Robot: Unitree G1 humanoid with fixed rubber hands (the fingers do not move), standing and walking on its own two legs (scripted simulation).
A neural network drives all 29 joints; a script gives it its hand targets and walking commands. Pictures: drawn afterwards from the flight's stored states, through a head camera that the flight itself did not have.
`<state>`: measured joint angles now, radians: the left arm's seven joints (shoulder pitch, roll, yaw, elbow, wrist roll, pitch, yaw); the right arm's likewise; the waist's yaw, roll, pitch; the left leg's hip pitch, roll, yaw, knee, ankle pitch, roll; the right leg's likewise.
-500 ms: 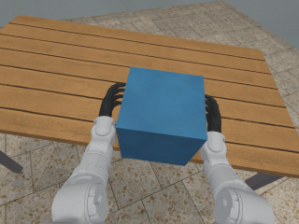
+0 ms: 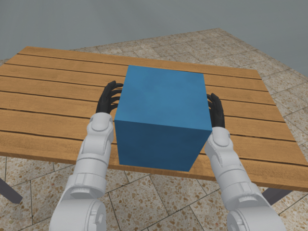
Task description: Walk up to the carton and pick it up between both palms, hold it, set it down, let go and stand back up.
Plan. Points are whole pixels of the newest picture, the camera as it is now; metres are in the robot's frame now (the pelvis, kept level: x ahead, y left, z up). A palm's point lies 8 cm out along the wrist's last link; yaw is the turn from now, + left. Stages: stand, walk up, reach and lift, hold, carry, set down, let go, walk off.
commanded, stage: reach and lift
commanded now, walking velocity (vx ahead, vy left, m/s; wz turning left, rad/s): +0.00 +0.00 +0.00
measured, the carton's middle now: (159, 120) +0.40 -0.01 +0.09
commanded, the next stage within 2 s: hold in 1.34 s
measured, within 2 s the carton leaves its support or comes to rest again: neither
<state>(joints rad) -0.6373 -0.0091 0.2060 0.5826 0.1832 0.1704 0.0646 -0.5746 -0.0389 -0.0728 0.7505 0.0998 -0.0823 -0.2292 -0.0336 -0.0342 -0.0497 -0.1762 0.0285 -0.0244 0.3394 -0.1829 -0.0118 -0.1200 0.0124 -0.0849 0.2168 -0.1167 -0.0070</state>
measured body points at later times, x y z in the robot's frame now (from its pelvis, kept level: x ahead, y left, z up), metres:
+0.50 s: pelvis -0.02 +0.02 +0.00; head -0.04 +0.05 +0.45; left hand +0.37 +0.15 +0.17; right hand +0.35 -0.15 +0.13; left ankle +0.00 +0.12 -0.75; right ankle +0.00 -0.11 -0.75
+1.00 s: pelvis -0.02 +0.00 +0.00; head -0.06 +0.04 +0.44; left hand +0.37 +0.14 +0.19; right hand +0.35 -0.15 +0.16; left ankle +0.00 +0.12 -0.75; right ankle +0.00 -0.11 -0.75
